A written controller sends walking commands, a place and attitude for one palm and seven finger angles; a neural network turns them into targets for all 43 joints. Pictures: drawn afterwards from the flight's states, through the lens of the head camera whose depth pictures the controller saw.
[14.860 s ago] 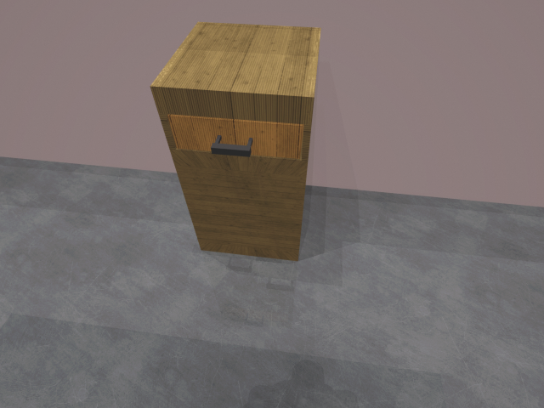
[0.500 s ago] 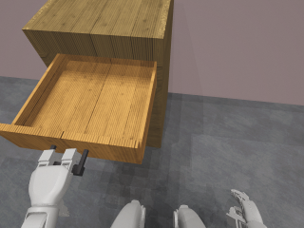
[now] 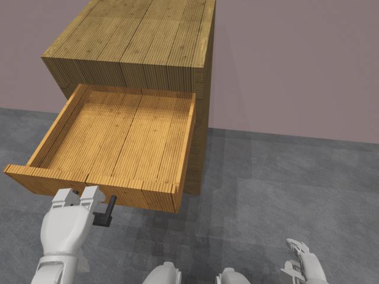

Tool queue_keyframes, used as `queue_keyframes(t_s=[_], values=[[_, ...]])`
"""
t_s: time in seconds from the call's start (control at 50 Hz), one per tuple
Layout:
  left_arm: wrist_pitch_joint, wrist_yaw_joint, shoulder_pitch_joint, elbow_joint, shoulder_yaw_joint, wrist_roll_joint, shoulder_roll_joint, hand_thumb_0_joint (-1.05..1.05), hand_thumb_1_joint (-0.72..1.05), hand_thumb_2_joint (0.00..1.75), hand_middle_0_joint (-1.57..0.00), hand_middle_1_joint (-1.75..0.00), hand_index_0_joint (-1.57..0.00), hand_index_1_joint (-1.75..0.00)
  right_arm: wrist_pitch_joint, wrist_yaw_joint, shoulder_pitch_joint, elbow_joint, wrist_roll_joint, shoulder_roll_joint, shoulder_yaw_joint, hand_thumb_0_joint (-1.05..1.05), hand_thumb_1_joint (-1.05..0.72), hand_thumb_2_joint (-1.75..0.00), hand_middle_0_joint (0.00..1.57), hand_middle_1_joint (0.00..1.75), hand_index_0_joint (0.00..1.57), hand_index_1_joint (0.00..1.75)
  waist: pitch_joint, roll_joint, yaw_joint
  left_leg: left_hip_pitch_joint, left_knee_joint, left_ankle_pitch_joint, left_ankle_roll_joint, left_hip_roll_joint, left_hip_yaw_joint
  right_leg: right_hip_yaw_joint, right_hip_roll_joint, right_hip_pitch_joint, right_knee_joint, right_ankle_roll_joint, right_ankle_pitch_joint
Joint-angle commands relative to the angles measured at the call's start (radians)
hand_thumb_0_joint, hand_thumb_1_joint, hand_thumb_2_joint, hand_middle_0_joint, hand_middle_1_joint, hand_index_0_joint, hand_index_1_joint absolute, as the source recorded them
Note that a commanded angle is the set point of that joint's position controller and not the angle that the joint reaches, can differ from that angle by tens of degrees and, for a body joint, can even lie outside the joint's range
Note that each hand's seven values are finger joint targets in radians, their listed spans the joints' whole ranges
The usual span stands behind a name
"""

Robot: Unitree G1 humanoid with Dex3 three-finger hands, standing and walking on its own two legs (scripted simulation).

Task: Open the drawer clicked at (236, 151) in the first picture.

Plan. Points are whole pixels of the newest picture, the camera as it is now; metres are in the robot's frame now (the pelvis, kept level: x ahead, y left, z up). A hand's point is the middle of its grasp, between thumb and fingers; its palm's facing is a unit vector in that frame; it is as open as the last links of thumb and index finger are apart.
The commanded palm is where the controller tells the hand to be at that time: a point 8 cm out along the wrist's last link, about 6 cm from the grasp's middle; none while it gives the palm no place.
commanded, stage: lift the hand off the handle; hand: left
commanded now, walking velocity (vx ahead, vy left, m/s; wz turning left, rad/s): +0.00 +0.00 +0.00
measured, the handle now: (89, 207) +0.28 +0.26 -0.03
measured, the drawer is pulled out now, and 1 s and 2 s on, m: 0.30 0.30 0.30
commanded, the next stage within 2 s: draw the hand back to the body in 1.86 s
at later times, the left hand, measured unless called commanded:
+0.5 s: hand (74, 223) +0.23 +0.25 +0.01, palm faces +0.00 -0.08 -1.00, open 13.8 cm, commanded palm +0.21 +0.25 +0.07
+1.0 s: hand (68, 215) +0.23 +0.25 +0.05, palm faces +0.02 -0.08 -1.00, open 13.8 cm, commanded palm +0.21 +0.25 +0.10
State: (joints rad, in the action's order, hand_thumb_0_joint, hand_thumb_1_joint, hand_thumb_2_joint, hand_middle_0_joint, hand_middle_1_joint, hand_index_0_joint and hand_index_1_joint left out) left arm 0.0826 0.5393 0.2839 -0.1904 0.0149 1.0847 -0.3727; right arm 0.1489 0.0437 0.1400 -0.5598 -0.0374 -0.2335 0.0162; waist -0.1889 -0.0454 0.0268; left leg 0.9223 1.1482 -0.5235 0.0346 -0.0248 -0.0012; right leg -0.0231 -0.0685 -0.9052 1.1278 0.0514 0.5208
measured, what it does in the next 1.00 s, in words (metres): stands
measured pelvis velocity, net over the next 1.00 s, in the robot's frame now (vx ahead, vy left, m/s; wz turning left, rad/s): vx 0.02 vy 0.01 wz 0.00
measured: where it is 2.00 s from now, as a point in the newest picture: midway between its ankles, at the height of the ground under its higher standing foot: outside the picture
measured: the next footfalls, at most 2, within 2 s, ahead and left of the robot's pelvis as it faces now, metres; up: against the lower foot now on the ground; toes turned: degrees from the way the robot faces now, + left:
none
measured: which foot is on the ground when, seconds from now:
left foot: down 0.00-1.00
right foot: down 0.00-1.00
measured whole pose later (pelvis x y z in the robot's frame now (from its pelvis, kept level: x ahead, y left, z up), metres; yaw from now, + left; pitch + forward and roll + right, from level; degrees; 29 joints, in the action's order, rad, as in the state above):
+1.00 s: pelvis +0.02 +0.01 +0.04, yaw +0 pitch +11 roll -1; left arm 0.09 0.42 0.39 0.01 0.01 1.03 -0.40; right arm 0.15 0.00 0.17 -0.52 -0.02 -0.24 0.02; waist -0.15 -0.06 0.05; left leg 0.66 0.94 -0.48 0.04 -0.03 -0.01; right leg 0.00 -0.06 -0.65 0.93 0.04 0.47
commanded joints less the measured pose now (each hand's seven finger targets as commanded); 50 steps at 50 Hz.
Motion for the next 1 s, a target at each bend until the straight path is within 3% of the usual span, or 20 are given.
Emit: queue_keyframes(t_s=[0.0, 0.04, 0.06, 0.08, 0.22, 0.24, 0.26, 0.44, 0.46, 0.52, 0.54, 0.62, 0.68, 0.7, 0.74, 0.76, 0.82, 0.92, 0.94, 0.98], values=[[0.017, 0.03, -0.044, 0.192, -0.113, -0.01, -0.189, 0.0, -0.5, 0.3, -0.3, -1.2, -0.3, -1.2, -0.044, 0.006, -0.066, 0.145, -0.006, -0.113, 0.043, 0.0, -0.9, -0.9, 0.2, 0.3, 0.2, 0.3, -0.206, 0.008, 0.004, -0.233, -0.163, 0.22, 0.01, -0.014, 0.02, 0.047, 0.008, 0.122, -0.215, 0.008, -0.212], [0.026, 0.031, -0.029, 0.218, -0.109, -0.007, -0.179, 0.0, -0.5, 0.3, -0.3, -1.2, -0.3, -1.2, -0.042, 0.001, -0.068, 0.152, -0.01, -0.111, 0.041, 0.0, -0.9, -0.9, 0.2, 0.3, 0.2, 0.3, -0.223, 0.003, 0.009, -0.255, -0.165, 0.25, 0.009, -0.013, 0.018, 0.047, 0.008, 0.117, -0.209, 0.008, -0.233], [0.025, 0.027, -0.022, 0.221, -0.085, -0.015, -0.156, 0.0, -0.5, 0.3, -0.3, -1.2, -0.3, -1.2, -0.046, -0.001, -0.062, 0.156, -0.008, -0.114, 0.046, 0.0, -0.9, -0.9, 0.2, 0.3, 0.2, 0.3, -0.194, -0.001, -0.004, -0.259, -0.167, 0.243, 0.01, -0.013, 0.021, 0.04, 0.009, 0.118, -0.22, 0.008, -0.238], [0.03, 0.028, -0.028, 0.236, -0.106, -0.013, -0.176, 0.0, -0.5, 0.3, -0.3, -1.2, -0.3, -1.2, -0.043, -0.003, -0.064, 0.154, -0.01, -0.114, 0.044, 0.0, -0.9, -0.9, 0.2, 0.3, 0.2, 0.3, -0.211, -0.007, 0.006, -0.268, -0.172, 0.259, 0.008, -0.013, 0.021, 0.043, 0.007, 0.116, -0.215, 0.009, -0.243], [0.018, 0.025, -0.008, 0.252, -0.116, -0.017, -0.182, 0.0, -0.5, 0.3, -0.3, -1.2, -0.3, -1.2, -0.036, -0.011, -0.054, 0.165, -0.008, -0.12, 0.045, 0.0, -0.9, -0.9, 0.2, 0.3, 0.2, 0.3, -0.187, 0.025, -0.001, -0.29, -0.195, 0.283, 0.009, -0.01, 0.024, 0.039, 0.005, 0.149, -0.235, 0.01, -0.28], [0.019, 0.027, -0.009, 0.265, -0.127, -0.01, -0.194, 0.0, -0.5, 0.3, -0.3, -1.2, -0.3, -1.2, -0.032, -0.012, -0.065, 0.169, -0.01, -0.116, 0.042, 0.0, -0.9, -0.9, 0.2, 0.3, 0.2, 0.3, -0.207, 0.022, 0.011, -0.299, -0.198, 0.291, 0.005, -0.011, 0.023, 0.045, 0.005, 0.146, -0.229, 0.008, -0.276], [0.016, 0.02, -0.008, 0.266, -0.093, -0.015, -0.164, 0.0, -0.5, 0.3, -0.3, -1.2, -0.3, -1.2, -0.035, -0.011, -0.054, 0.166, -0.006, -0.116, 0.048, 0.0, -0.9, -0.9, 0.2, 0.3, 0.2, 0.3, -0.193, 0.0, 0.0, -0.31, -0.2, 0.296, 0.007, -0.01, 0.023, 0.035, 0.006, 0.156, -0.236, 0.009, -0.289], [0.013, -0.019, 0.003, 0.299, -0.093, -0.028, -0.174, 0.0, -0.5, 0.3, -0.3, -1.2, -0.3, -1.2, -0.034, -0.017, -0.058, 0.175, -0.003, -0.112, 0.036, 0.0, -0.9, -0.9, 0.2, 0.3, 0.2, 0.3, -0.185, 0.02, 0.007, -0.359, -0.247, 0.317, 0.005, -0.009, 0.023, 0.036, 0.006, 0.197, -0.274, 0.006, -0.29], [0.013, -0.025, 0.001, 0.301, -0.071, -0.034, -0.152, 0.0, -0.5, 0.3, -0.3, -1.2, -0.3, -1.2, -0.038, -0.016, -0.048, 0.174, 0.0, -0.112, 0.043, 0.0, -0.9, -0.9, 0.2, 0.3, 0.2, 0.3, -0.162, 0.008, -0.005, -0.369, -0.248, 0.316, 0.008, -0.007, 0.024, 0.033, 0.006, 0.2, -0.285, 0.007, -0.301], [0.021, -0.028, 0.045, 0.312, -0.134, -0.036, -0.208, 0.0, -0.5, 0.3, -0.3, -1.2, -0.3, -1.2, -0.039, -0.017, -0.048, 0.182, 0.001, -0.114, 0.04, 0.0, -0.9, -0.9, 0.2, 0.3, 0.2, 0.3, -0.177, 0.011, 0.018, -0.376, -0.263, 0.347, 0.005, -0.009, 0.021, 0.043, 0.005, 0.241, -0.289, 0.011, -0.334], [0.025, -0.028, 0.055, 0.334, -0.123, -0.033, -0.195, 0.0, -0.5, 0.3, -0.3, -1.2, -0.3, -1.2, -0.038, -0.022, -0.057, 0.184, -0.002, -0.108, 0.037, 0.0, -0.9, -0.9, 0.2, 0.3, 0.2, 0.3, -0.203, 0.004, 0.024, -0.389, -0.261, 0.365, 0.003, -0.011, 0.015, 0.047, 0.007, 0.245, -0.287, 0.009, -0.345], [0.027, -0.037, 0.049, 0.346, -0.101, -0.043, -0.17, 0.0, -0.5, 0.3, -0.3, -1.2, -0.3, -1.2, -0.042, -0.03, -0.049, 0.185, 0.0, -0.112, 0.042, 0.0, -0.9, -0.9, 0.2, 0.3, 0.2, 0.3, -0.143, 0.007, 0.004, -0.399, -0.277, 0.361, 0.003, -0.003, 0.025, 0.033, 0.006, 0.231, -0.302, 0.01, -0.328], [0.028, -0.039, 0.077, 0.368, -0.109, -0.041, -0.176, 0.0, -0.5, 0.3, -0.3, -1.2, -0.3, -1.2, -0.04, -0.037, -0.056, 0.194, -0.001, -0.111, 0.041, 0.0, -0.9, -0.9, 0.2, 0.3, 0.2, 0.3, -0.161, 0.011, 0.019, -0.41, -0.284, 0.362, 0.001, -0.005, 0.022, 0.035, 0.007, 0.24, -0.305, 0.008, -0.322], [0.025, -0.04, 0.073, 0.365, -0.103, -0.04, -0.174, 0.0, -0.5, 0.3, -0.3, -1.2, -0.3, -1.2, -0.041, -0.035, -0.053, 0.191, 0.003, -0.11, 0.045, 0.0, -0.9, -0.9, 0.2, 0.3, 0.2, 0.3, -0.138, 0.007, 0.012, -0.409, -0.286, 0.357, 0.002, -0.004, 0.022, 0.033, 0.007, 0.245, -0.31, 0.009, -0.325], [0.025, -0.043, 0.053, 0.394, -0.113, -0.042, -0.188, 0.0, -0.5, 0.3, -0.3, -1.2, -0.3, -1.2, -0.041, -0.04, -0.056, 0.195, -0.002, -0.112, 0.041, 0.0, -0.9, -0.9, 0.2, 0.3, 0.2, 0.3, -0.163, 0.003, 0.017, -0.429, -0.294, 0.366, 0.0, -0.003, 0.022, 0.04, 0.009, 0.244, -0.314, 0.008, -0.319], [0.021, -0.046, 0.095, 0.365, -0.115, -0.046, -0.182, 0.0, -0.5, 0.3, -0.3, -1.2, -0.3, -1.2, -0.043, -0.037, -0.051, 0.195, 0.006, -0.11, 0.046, 0.0, -0.9, -0.9, 0.2, 0.3, 0.2, 0.3, -0.118, 0.012, 0.016, -0.417, -0.299, 0.355, 0.002, -0.003, 0.023, 0.032, 0.006, 0.257, -0.32, 0.01, -0.322], [0.012, -0.058, 0.031, 0.389, -0.107, -0.047, -0.187, 0.0, -0.5, 0.3, -0.3, -1.2, -0.3, -1.2, -0.042, -0.036, -0.057, 0.195, 0.005, -0.113, 0.041, 0.0, -0.9, -0.9, 0.2, 0.3, 0.2, 0.3, -0.121, 0.0, 0.008, -0.429, -0.311, 0.344, 0.003, -0.002, 0.024, 0.035, 0.009, 0.26, -0.332, 0.009, -0.311], [0.009, -0.084, 0.053, 0.396, -0.121, -0.066, -0.201, 0.0, -0.5, 0.3, -0.3, -1.2, -0.3, -1.2, -0.049, -0.032, -0.054, 0.198, 0.011, -0.112, 0.039, 0.0, -0.9, -0.9, 0.2, 0.3, 0.2, 0.3, -0.126, 0.009, 0.016, -0.445, -0.328, 0.365, 0.005, -0.004, 0.021, 0.044, 0.012, 0.309, -0.352, 0.008, -0.348], [0.009, -0.088, 0.06, 0.401, -0.135, -0.061, -0.218, 0.0, -0.5, 0.3, -0.3, -1.2, -0.3, -1.2, -0.047, -0.034, -0.065, 0.198, 0.009, -0.107, 0.034, 0.0, -0.9, -0.9, 0.2, 0.3, 0.2, 0.3, -0.144, 0.017, 0.029, -0.448, -0.331, 0.364, 0.004, -0.006, 0.016, 0.05, 0.014, 0.316, -0.355, 0.005, -0.347], [0.009, -0.099, 0.043, 0.411, -0.121, -0.066, -0.207, 0.0, -0.5, 0.3, -0.3, -1.2, -0.3, -1.2, -0.048, -0.033, -0.066, 0.197, 0.01, -0.108, 0.033, 0.0, -0.9, -0.9, 0.2, 0.3, 0.2, 0.3, -0.123, 0.011, 0.022, -0.45, -0.339, 0.357, 0.005, -0.006, 0.016, 0.05, 0.015, 0.316, -0.366, 0.004, -0.348]])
